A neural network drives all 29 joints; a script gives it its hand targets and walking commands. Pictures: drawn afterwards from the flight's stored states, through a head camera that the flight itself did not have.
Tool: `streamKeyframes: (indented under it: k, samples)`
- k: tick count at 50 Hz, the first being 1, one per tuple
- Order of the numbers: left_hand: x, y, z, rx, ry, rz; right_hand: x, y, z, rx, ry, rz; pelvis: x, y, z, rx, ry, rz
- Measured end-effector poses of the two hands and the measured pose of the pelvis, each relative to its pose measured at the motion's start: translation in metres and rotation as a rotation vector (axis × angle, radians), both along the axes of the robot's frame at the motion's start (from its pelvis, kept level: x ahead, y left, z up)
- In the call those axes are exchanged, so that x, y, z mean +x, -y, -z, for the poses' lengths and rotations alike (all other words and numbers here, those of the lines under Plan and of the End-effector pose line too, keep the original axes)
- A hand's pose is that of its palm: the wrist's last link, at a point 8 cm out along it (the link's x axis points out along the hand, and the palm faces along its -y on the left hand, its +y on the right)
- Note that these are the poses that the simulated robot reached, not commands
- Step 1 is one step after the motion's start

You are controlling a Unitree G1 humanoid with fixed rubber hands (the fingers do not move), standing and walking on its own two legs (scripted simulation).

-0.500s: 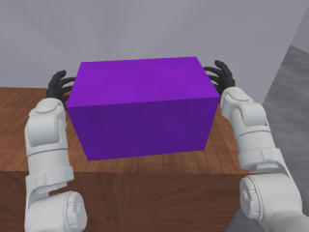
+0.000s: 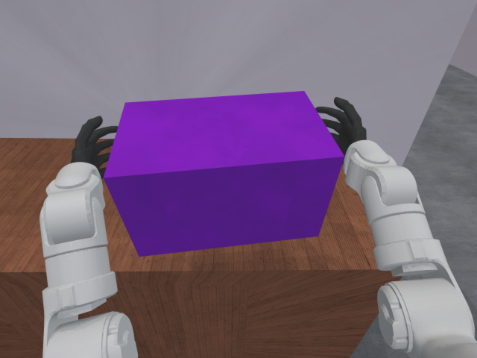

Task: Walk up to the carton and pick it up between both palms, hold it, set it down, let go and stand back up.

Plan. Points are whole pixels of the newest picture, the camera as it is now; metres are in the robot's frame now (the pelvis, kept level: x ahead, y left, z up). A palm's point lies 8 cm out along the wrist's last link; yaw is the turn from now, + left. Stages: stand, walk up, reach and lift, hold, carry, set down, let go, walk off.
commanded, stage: hold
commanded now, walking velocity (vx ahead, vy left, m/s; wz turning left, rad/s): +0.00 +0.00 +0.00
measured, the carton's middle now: (224, 171) +0.39 +0.00 +0.18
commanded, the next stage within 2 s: none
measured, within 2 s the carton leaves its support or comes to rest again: neither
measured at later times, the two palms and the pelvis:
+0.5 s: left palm (78, 161) +0.34 +0.21 +0.24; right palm (349, 138) +0.35 -0.19 +0.26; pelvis -0.01 +0.00 +0.00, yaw +1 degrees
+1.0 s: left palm (85, 168) +0.34 +0.20 +0.23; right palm (352, 142) +0.35 -0.20 +0.25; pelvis +0.00 +0.01 +0.00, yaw +0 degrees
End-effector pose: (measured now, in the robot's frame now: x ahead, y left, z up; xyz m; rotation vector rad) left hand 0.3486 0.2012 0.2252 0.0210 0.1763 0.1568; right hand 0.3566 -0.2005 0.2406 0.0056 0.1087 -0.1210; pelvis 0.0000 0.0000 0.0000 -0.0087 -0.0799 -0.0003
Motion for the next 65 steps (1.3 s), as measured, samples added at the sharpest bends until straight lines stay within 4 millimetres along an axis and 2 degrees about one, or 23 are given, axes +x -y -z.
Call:
streamKeyframes:
  k: [14,26,33,46,65]
  samples:
    - [-0.006,0.001,-0.005,-0.005,0.008,-0.002,-0.005,0.001,-0.006,0.008,0.007,0.001,-0.006,0.005,0.0,0.004,0.005,-0.004]
    - [-0.005,-0.008,-0.016,-0.009,0.017,-0.007,-0.003,-0.008,-0.016,-0.003,0.016,-0.003,-0.009,-0.003,0.0,0.002,-0.013,-0.013]
    - [-0.002,-0.008,-0.014,-0.007,0.015,-0.002,-0.001,-0.009,-0.018,-0.013,0.014,-0.001,-0.007,-0.007,0.0,-0.001,-0.014,-0.014]
    - [-0.003,-0.001,-0.004,-0.01,0.012,0.002,-0.003,-0.002,-0.009,-0.006,0.011,0.002,-0.003,-0.009,0.0,-0.004,-0.012,-0.003]
    - [-0.004,-0.004,-0.009,-0.014,0.017,-0.007,-0.002,-0.004,-0.013,-0.004,0.014,-0.004,-0.004,-0.004,0.0,-0.001,-0.017,-0.011]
